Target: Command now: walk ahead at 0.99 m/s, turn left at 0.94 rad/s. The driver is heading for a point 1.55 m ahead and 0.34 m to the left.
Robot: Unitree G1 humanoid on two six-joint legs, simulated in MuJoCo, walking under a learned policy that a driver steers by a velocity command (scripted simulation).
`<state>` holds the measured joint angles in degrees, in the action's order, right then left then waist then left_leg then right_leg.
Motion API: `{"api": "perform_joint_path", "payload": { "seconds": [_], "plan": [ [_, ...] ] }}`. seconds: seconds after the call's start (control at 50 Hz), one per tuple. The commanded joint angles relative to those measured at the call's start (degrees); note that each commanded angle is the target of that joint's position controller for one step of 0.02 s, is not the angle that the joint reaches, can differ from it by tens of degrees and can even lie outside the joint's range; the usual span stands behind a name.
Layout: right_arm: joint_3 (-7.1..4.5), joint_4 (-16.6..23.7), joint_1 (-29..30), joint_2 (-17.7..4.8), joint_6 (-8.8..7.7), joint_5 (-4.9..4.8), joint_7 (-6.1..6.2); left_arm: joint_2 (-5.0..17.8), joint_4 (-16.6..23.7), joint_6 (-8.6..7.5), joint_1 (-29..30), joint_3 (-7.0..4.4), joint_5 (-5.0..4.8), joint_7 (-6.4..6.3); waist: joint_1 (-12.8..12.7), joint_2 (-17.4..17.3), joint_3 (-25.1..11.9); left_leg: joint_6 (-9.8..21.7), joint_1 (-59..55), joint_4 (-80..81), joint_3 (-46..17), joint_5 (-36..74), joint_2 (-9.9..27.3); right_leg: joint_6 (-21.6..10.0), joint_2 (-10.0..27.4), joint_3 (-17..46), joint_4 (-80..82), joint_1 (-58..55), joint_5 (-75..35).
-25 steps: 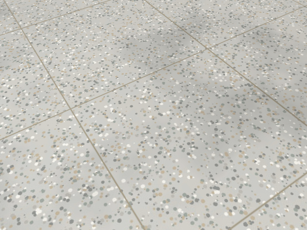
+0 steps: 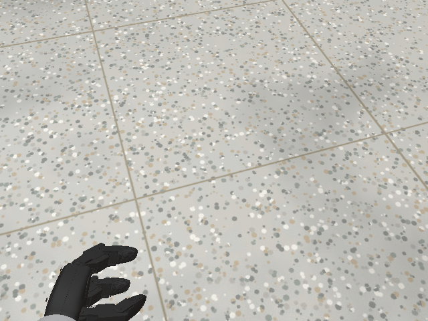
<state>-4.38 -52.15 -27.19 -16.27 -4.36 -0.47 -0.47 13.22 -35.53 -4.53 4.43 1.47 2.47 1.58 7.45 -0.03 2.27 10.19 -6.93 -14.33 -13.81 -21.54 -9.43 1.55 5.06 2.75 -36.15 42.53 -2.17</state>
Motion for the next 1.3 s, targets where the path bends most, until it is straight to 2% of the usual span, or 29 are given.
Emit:
{"api": "perform_joint_path", "payload": {
  "seconds": [0.02,0.06,0.08,0.1,0.12,0.16,0.22,0.38,0.42,0.46,0.5,0.52,0.54,0.56,0.58,0.62,0.66,0.76,0.82,0.9,0.94,0.98,1.0,1.02,1.06,1.08,1.14,1.22,1.3],
  "plan": [
    [-2.76,3.86,2.46,-12.06,-0.91,-0.13,0.64,8.52,3.01,-0.54,-4.34,-2.57,-0.87,-1.35,-6.33,-4.27,-5.18,-0.66,12.07,-9.15,-7.64,62.09,9.61,-1.67,-7.42,-3.22,6.08,-28.93,-0.65],
    [-3.37,5.83,9.66,-14.80,-1.46,1.04,0.11,14.88,-2.10,-0.68,-25.55,-5.50,-1.72,-3.39,-19.13,-4.53,-15.47,-2.37,17.27,-33.12,-7.39,58.66,7.95,-2.25,-4.60,-1.35,5.42,-50.69,7.44],
    [-1.43,7.63,10.68,-6.61,-1.89,1.43,-0.01,17.85,-4.28,-0.78,-36.23,-6.74,0.12,-4.53,-21.21,3.70,-21.25,-2.30,27.80,-53.00,-3.79,25.29,4.44,-3.58,6.87,9.42,4.06,-63.81,23.92],
    [0.75,11.40,1.79,-0.22,-1.34,-2.42,0.30,20.95,-3.28,-0.85,-30.86,-7.21,2.32,-3.72,-11.69,23.19,-28.62,-3.91,42.86,-67.61,3.21,-7.69,-0.07,-9.49,24.36,42.73,15.35,-71.72,31.59],
    [0.76,10.05,4.20,-5.62,-0.22,-0.62,1.10,15.58,-1.93,-0.34,-23.95,-7.29,1.61,-2.79,-11.61,14.37,-22.51,-2.78,48.21,-69.09,5.38,-0.79,5.92,-10.29,20.86,44.38,19.44,-63.82,44.89],
    [0.13,9.90,10.73,-7.11,1.26,1.29,-0.28,7.71,-2.95,-0.21,-19.66,-5.42,1.16,-2.39,-10.95,1.90,-8.40,-3.54,48.00,-64.70,7.90,5.64,10.38,-9.37,15.94,26.65,21.12,-47.80,34.65],
    [1.25,13.55,15.07,-2.53,3.56,2.54,-2.65,5.54,-8.42,-1.55,-24.22,-4.69,-0.08,-1.91,-8.50,4.04,-1.55,-3.98,49.14,-62.99,8.65,5.86,14.83,-7.10,12.80,11.19,24.09,-38.36,21.34],
    [3.06,21.71,30.23,-2.76,4.46,2.26,-5.12,8.90,-11.63,-3.69,-25.07,-5.11,-0.91,-1.25,-6.74,1.53,6.50,-2.51,46.95,-38.47,19.27,23.38,13.94,-2.81,6.40,-16.95,31.28,-34.40,-7.67],
    [3.31,21.81,32.31,-2.47,4.01,2.29,-5.47,11.06,-12.40,-3.26,-28.42,-5.38,-0.83,-1.79,-7.34,1.85,6.16,-0.47,41.98,-31.76,24.30,22.99,10.18,-1.84,6.28,-19.98,27.97,-39.52,-30.02],
    [2.66,20.24,28.26,-4.19,3.67,2.08,-4.83,14.52,-11.92,-1.77,-30.15,-6.12,-0.93,-2.83,-4.51,5.33,1.22,1.18,36.05,-29.52,26.58,18.20,5.84,-1.21,7.98,-20.22,18.34,-46.58,-54.45],
    [0.60,15.59,11.35,-8.14,3.33,1.82,-3.51,17.75,-10.25,0.43,-26.59,-7.10,-0.45,-3.44,4.48,7.72,-7.33,3.67,18.07,-28.72,24.07,12.15,2.92,-2.53,10.80,-18.45,-3.57,-44.34,-62.62],
    [-1.26,11.39,-0.72,-10.76,3.02,1.76,-2.26,17.38,-8.74,1.18,-24.06,-7.17,-0.25,-3.09,8.98,5.68,-12.18,5.51,2.22,-23.95,19.92,10.52,2.49,-3.10,10.25,-17.28,-21.53,-35.28,-51.63],
    [-3.50,10.65,1.21,-14.00,3.87,-0.18,-0.71,13.50,-7.76,1.27,-22.41,-6.81,-0.24,-2.15,6.04,-5.68,-10.19,6.62,-7.56,-20.46,9.52,6.44,7.29,-1.61,-0.92,-16.63,-43.49,-18.63,5.76],
    [-4.29,13.95,7.27,-21.39,4.97,2.60,-0.92,9.35,-0.18,0.05,-26.24,-5.34,-0.83,-1.64,-2.88,-14.12,-16.19,18.19,-21.01,-13.69,-22.81,9.94,21.68,1.58,-6.98,-9.34,-62.03,4.56,31.22],
    [-4.24,15.31,3.03,-19.03,5.35,2.92,0.02,11.06,1.68,-1.66,-20.70,-4.80,-1.09,-1.66,1.29,-2.99,-20.37,19.08,-20.82,-4.42,-31.14,2.28,24.78,0.81,-4.62,0.63,-61.12,9.17,26.71],
    [-2.53,11.81,5.78,-12.23,3.42,2.13,0.98,10.03,0.73,-2.16,-19.22,-3.93,-0.73,-1.87,-4.91,5.80,-4.58,13.41,0.24,0.32,-22.52,5.34,22.42,0.02,1.51,0.86,-46.55,5.11,22.20],
    [-0.62,11.89,9.91,-8.22,1.06,2.09,1.64,8.53,-1.53,0.29,-23.12,-3.22,1.26,-1.51,-10.01,6.57,-1.45,10.48,14.62,1.30,-12.40,12.04,18.13,0.68,4.02,0.54,-39.34,-4.19,23.19],
    [0.06,8.70,6.34,-7.20,-2.42,1.09,-0.50,5.18,1.78,1.73,-11.19,-1.76,-0.79,0.49,-6.94,1.47,4.77,4.40,22.68,7.99,5.42,27.37,11.28,-1.50,5.42,-4.55,-14.96,-6.91,5.52],
    [0.39,7.00,2.86,-7.49,-3.79,0.49,-0.84,4.23,2.05,1.19,-6.76,-1.44,-2.32,1.46,-4.29,0.57,5.03,0.13,18.34,12.76,11.01,38.06,13.17,-5.25,2.08,-7.69,-3.49,-12.24,-9.20],
    [0.06,5.38,1.76,-10.90,-3.53,1.76,0.91,7.82,0.24,0.79,-7.49,-2.90,-1.75,1.65,-5.51,-2.79,0.47,-4.78,0.40,6.05,17.50,70.07,15.83,-8.70,-6.65,-11.36,2.23,-14.49,-5.54],
    [-0.31,5.72,3.65,-12.52,-1.91,3.66,2.37,10.75,-2.86,1.33,-18.38,-4.20,-1.59,1.24,-11.78,-6.95,-6.15,-6.89,-3.16,-11.33,19.18,88.53,18.28,-10.38,-11.38,-12.39,0.36,-23.56,3.85],
    [-0.65,7.94,11.46,-13.40,-0.57,4.18,3.10,15.00,-9.85,2.11,-42.41,-6.83,-1.39,0.20,-25.08,-4.94,-12.90,-7.66,10.80,-50.47,21.61,77.71,15.27,-14.86,-9.20,-6.20,3.20,-45.68,11.87],
    [1.90,10.93,6.22,-2.72,-1.55,2.67,1.59,20.80,-10.79,2.74,-40.61,-8.56,-0.22,-0.31,-15.42,15.86,-14.70,-11.16,43.44,-77.53,18.11,2.76,4.79,-24.76,5.60,19.39,-0.45,-67.23,13.28],
    [2.74,13.90,8.86,-4.78,-3.06,2.28,1.18,19.30,-8.60,3.13,-35.54,-8.63,-1.56,0.07,-15.63,12.06,-21.89,-10.53,54.09,-83.53,9.05,-4.47,2.11,-29.37,10.51,45.33,14.83,-69.82,23.27],
    [3.50,15.93,15.34,-6.96,-4.39,3.00,0.60,13.75,-8.43,2.97,-30.59,-7.71,-1.96,-0.33,-12.01,-3.38,-8.28,-8.65,53.09,-71.26,6.17,5.42,9.91,-23.90,8.44,37.18,21.74,-51.80,25.74],
    [3.87,16.36,16.27,-6.22,-3.94,3.70,0.43,12.39,-8.82,2.64,-29.64,-7.28,-1.90,-0.60,-9.70,-5.23,-3.72,-8.90,50.28,-66.98,6.96,5.05,11.58,-22.14,5.91,32.08,22.52,-42.86,21.15],
    [4.94,18.23,15.77,-4.45,-0.21,5.32,-0.05,11.86,-9.03,1.00,-28.09,-6.54,-2.14,-0.79,-4.88,-3.03,1.41,-11.46,44.60,-56.18,9.20,1.52,14.33,-20.90,-0.54,22.90,25.56,-26.25,16.93],
    [6.46,23.52,28.59,-2.74,0.06,3.32,-1.24,13.46,-7.98,0.06,-27.51,-7.47,-2.65,-0.66,-8.38,1.03,4.81,-13.41,35.80,-31.18,13.93,18.57,13.97,-17.88,-5.87,16.68,29.23,-16.25,7.08],
    [6.06,24.14,31.90,-3.77,-0.38,2.21,-0.83,15.29,-8.59,0.22,-30.68,-8.56,-3.33,-0.51,-12.31,3.37,0.55,-12.20,30.12,-18.97,13.97,27.63,10.63,-13.93,-4.35,18.35,24.43,-27.80,-8.79]
  ]
}}
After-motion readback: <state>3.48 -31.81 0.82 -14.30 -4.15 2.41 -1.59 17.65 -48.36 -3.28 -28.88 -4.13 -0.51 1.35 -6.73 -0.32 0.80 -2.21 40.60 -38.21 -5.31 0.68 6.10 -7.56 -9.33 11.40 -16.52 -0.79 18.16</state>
